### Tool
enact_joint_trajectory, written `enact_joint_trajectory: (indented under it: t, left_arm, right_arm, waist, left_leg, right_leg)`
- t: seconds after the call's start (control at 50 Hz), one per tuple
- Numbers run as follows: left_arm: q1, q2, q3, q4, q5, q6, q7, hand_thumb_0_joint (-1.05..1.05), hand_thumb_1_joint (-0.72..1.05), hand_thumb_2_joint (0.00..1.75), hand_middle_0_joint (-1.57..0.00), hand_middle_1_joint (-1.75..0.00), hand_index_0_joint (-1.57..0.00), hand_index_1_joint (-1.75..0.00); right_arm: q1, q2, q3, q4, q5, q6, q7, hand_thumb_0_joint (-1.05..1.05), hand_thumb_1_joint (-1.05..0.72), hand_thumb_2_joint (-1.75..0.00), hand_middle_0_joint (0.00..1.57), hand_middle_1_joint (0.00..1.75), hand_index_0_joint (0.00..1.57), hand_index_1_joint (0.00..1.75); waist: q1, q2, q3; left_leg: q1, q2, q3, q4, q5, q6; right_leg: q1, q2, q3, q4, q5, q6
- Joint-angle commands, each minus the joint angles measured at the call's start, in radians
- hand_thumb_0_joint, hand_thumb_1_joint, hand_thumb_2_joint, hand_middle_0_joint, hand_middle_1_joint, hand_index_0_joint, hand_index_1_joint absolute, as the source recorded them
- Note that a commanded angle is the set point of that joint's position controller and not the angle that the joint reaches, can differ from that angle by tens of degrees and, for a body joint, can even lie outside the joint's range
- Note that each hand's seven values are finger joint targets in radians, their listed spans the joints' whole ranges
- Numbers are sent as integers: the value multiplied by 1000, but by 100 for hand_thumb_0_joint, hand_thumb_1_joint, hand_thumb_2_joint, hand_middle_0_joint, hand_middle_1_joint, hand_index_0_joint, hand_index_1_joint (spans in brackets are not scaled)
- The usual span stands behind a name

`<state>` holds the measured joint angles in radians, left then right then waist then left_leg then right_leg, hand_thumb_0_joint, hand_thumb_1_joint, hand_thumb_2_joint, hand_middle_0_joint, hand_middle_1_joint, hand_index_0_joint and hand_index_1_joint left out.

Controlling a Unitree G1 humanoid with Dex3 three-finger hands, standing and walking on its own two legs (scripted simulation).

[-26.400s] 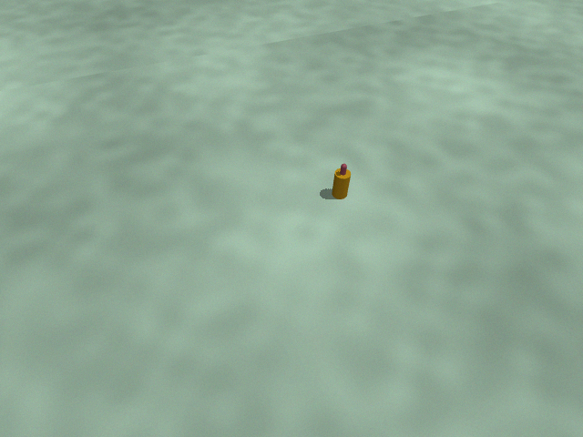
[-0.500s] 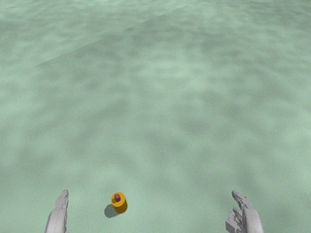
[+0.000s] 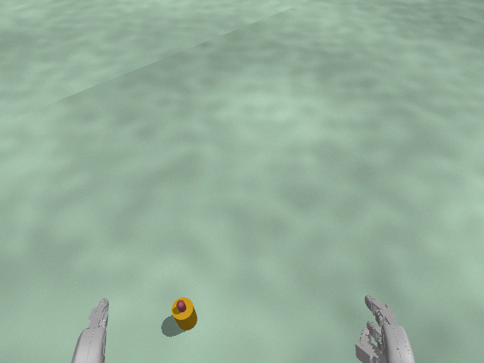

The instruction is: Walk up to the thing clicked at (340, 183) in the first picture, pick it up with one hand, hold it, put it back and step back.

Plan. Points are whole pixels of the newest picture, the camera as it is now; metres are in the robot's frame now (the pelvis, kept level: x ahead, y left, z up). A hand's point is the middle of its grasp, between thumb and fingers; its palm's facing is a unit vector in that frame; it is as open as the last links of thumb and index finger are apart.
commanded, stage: home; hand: left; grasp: from the side
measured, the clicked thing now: (183, 312) +0.40 +0.20 -0.63
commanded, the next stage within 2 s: stand in 1.14 s
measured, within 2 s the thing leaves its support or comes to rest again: neither
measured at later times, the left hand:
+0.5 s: hand (133, 362) +0.16 +0.18 -0.06, palm faces +0.10 -0.95 -0.29, open 17.5 cm
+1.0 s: hand (130, 358) +0.16 +0.18 -0.06, palm faces +0.10 -0.95 -0.29, open 17.4 cm
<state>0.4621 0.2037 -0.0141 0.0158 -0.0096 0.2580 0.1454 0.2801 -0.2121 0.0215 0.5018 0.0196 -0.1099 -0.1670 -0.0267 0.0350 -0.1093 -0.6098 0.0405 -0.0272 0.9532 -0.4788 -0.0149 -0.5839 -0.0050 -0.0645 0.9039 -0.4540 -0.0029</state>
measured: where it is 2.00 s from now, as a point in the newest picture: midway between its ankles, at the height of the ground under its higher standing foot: outside the picture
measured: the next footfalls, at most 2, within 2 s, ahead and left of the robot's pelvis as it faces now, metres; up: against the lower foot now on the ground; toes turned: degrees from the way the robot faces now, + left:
none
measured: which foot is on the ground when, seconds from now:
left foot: down 0.00-1.00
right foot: down 0.00-1.00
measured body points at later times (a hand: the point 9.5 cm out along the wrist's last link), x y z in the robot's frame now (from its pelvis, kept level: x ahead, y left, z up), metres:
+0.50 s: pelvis -0.01 +0.00 +0.00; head +0.01 -0.01 +0.45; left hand +0.15 +0.22 -0.04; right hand +0.15 -0.25 -0.07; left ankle +0.00 +0.13 -0.69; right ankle +0.00 -0.12 -0.69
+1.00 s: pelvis +0.00 +0.00 +0.00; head +0.02 +0.00 +0.45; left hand +0.16 +0.23 -0.04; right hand +0.16 -0.24 -0.07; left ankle +0.00 +0.13 -0.69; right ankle +0.00 -0.12 -0.69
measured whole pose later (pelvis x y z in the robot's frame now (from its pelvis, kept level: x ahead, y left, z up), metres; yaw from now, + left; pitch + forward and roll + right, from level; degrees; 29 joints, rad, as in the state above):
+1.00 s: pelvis +0.00 +0.00 +0.00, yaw +0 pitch +7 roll -2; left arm 0.46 0.20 -0.01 0.02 -0.01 0.25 0.14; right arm 0.27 -0.21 0.02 0.52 0.01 -0.14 -0.17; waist -0.02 0.03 -0.10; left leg -0.60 0.04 -0.02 0.94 -0.47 -0.01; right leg -0.58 -0.01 -0.06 0.90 -0.45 0.00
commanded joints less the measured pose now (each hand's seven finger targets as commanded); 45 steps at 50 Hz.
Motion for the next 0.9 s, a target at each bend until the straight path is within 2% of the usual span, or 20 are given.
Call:
enact_joint_trajectory:
  t: [0.0, 0.06, 0.08, 0.16, 0.2, 0.24, 0.26, 0.32, 0.38, 0.48, 0.5, 0.52, 0.56, 0.64, 0.7, 0.8, 0.82, 0.84, 0.86, 0.88]
  left_arm:
    - [-20, 106, 62, -183, 6, -51, 6, 0, -57, 4, -5, -5, -5, -5]
    - [-20, 102, 59, -179, 6, -52, 5, 0, -58, 4, -5, -5, -5, -5]
    - [-27, 103, 63, -190, 6, -54, 5, 0, -57, 4, -5, -5, -5, -5]
    - [-13, 96, 52, -173, 6, -53, 1, 0, -58, 4, -5, -5, -5, -5]
    - [-19, 113, 70, -179, 7, -54, 4, 0, -56, 5, -5, -5, -5, -5]
    - [-38, 98, 51, -181, 6, -54, 0, 0, -59, 4, -5, -5, -5, -5]
    - [-40, 95, 50, -186, 7, -52, 1, 0, -55, 6, -5, -6, -5, -6]
    - [-37, 111, 67, -172, 5, -52, 2, 0, -56, 5, -5, -5, -5, -5]
    - [-32, 105, 60, -189, 6, -53, 0, 0, -55, 5, -5, -6, -5, -6]
    - [-40, 97, 57, -173, 6, -56, -1, 0, -56, 5, -5, -5, -5, -5]
    - [-34, 117, 77, -187, 7, -56, 1, 0, -56, 5, -5, -5, -5, -5]
    - [-23, 96, 53, -164, 7, -55, -1, 0, -57, 5, -5, -5, -5, -5]
    - [-43, 111, 67, -188, 4, -58, 1, 0, -55, 6, -5, -6, -5, -6]
    - [-42, 98, 54, -180, 6, -58, -3, 0, -57, 4, -5, -5, -5, -5]
    - [-37, 99, 56, -183, 5, -60, -2, 0, -54, 6, -5, -6, -5, -6]
    - [-28, 107, 63, -181, 5, -59, -2, 0, -55, 6, -5, -6, -5, -6]
    - [-30, 97, 52, -184, 5, -62, -2, 0, -56, 5, -5, -5, -5, -5]
    - [-20, 97, 62, -173, 5, -60, -2, 0, -56, 5, -5, -5, -5, -5]
    - [-19, 92, 49, -178, 7, -60, -3, 0, -54, 6, -5, -6, -5, -6]
    - [-47, 97, 57, -191, 6, -61, 0, 0, -55, 6, -5, -6, -5, -6]
  right_arm:
    - [-73, -117, -48, -159, -5, -55, -16, 0, -90, -90, 20, 30, 20, 30]
    - [-75, -116, -48, -157, -4, -60, -14, 0, -90, -90, 20, 30, 20, 30]
    - [-71, -114, -49, -157, -6, -61, -16, 0, -90, -90, 20, 30, 20, 30]
    - [-66, -113, -46, -152, -5, -65, -16, 0, -90, -90, 20, 30, 20, 30]
    - [-64, -118, -50, -150, -5, -65, -19, 0, -90, -90, 20, 30, 20, 30]
    - [-71, -118, -47, -147, -6, -69, -16, 0, -90, -90, 20, 30, 20, 30]
    - [-69, -119, -50, -149, -7, -71, -18, 0, -90, -90, 20, 30, 20, 30]
    - [-77, -119, -47, -150, -4, -71, -19, 0, -90, -90, 20, 30, 20, 30]
    - [-72, -114, -47, -148, -7, -76, -22, 0, -90, -90, 20, 30, 20, 30]
    - [-74, -117, -47, -142, -8, -78, -22, 0, -90, -90, 20, 30, 20, 30]
    - [-69, -112, -46, -142, -8, -77, -24, 0, -90, -90, 20, 30, 20, 30]
    - [-77, -117, -47, -147, -8, -78, -24, 0, -90, -90, 20, 30, 20, 30]
    - [-77, -114, -44, -144, -7, -80, -21, 0, -90, -90, 20, 30, 20, 30]
    - [-72, -115, -46, -140, -9, -82, -24, 0, -90, -90, 20, 30, 20, 30]
    - [-79, -115, -45, -140, -8, -84, -21, 0, -90, -90, 20, 30, 20, 30]
    - [-71, -120, -49, -141, -7, -85, -22, 0, -90, -90, 20, 30, 20, 30]
    - [-78, -116, -46, -142, -9, -84, -20, 0, -90, -90, 20, 30, 20, 30]
    - [-72, -117, -48, -143, -9, -84, -22, 0, -90, -90, 20, 30, 20, 30]
    - [-69, -119, -50, -139, -10, -85, -22, 0, -90, -90, 20, 30, 20, 30]
    - [-66, -119, -50, -136, -10, -87, -21, 0, -90, -90, 20, 30, 20, 30]
  waist:
    - [3, -12, -87]
    - [5, -6, -56]
    - [3, -6, -93]
    - [-4, -9, -84]
    - [0, -28, -104]
    - [-3, -6, -71]
    - [-8, -12, -102]
    - [4, -16, -58]
    - [-1, -28, -108]
    - [-2, -9, -70]
    - [9, -3, -92]
    - [1, -34, -73]
    - [5, -9, -65]
    - [-3, -24, -72]
    - [8, 5, -63]
    - [5, -7, -83]
    - [6, -4, -70]
    - [3, -33, -82]
    - [2, -18, -102]
    - [2, 3, -93]
  left_leg:
    - [57, -37, 28, -141, 229, 22]
    - [47, -36, 23, -162, 168, 21]
    - [61, -35, 24, -156, 189, 22]
    - [65, -34, 22, -150, 219, 21]
    - [65, -35, 27, -141, 227, 25]
    - [63, -34, 22, -157, 192, 22]
    - [75, -32, 19, -156, 199, 22]
    - [46, -37, 27, -162, 156, 24]
    - [70, -38, 30, -148, 187, 28]
    - [60, -35, 28, -161, 166, 23]
    - [64, -38, 30, -153, 188, 24]
    - [59, -36, 31, -154, 180, 25]
    - [52, -40, 36, -152, 170, 26]
    - [63, -35, 30, -159, 156, 25]
    - [56, -35, 21, -173, 151, 21]
    - [69, -33, 24, -163, 188, 22]
    - [59, -35, 24, -161, 184, 22]
    - [64, -33, 24, -158, 182, 24]
    - [82, -30, 17, -163, 208, 21]
    - [80, -31, 20, -163, 207, 19]
  right_leg:
    - [72, 17, 10, -158, 219, 3]
    - [56, 20, 6, -164, 154, -1]
    - [70, 21, 8, -163, 174, -1]
    - [66, 22, 5, -154, 203, 0]
    - [77, 19, 13, -159, 217, 2]
    - [56, 21, 6, -157, 175, -1]
    - [66, 23, 7, -156, 180, -2]
    - [51, 18, 11, -174, 140, 0]
    - [76, 14, 18, -173, 179, 4]
    - [54, 18, 11, -168, 152, -2]
    - [72, 15, 14, -171, 173, -1]
    - [62, 17, 13, -174, 166, 1]
    - [60, 13, 19, -181, 160, 1]
    - [51, 18, 13, -177, 144, 0]
    - [54, 20, 6, -164, 134, -6]
    - [56, 21, 8, -159, 168, -4]
    - [59, 19, 7, -162, 164, -4]
    - [60, 21, 9, -163, 164, -2]
    - [69, 24, 2, -152, 183, -5]
    - [63, 23, 4, -148, 185, -6]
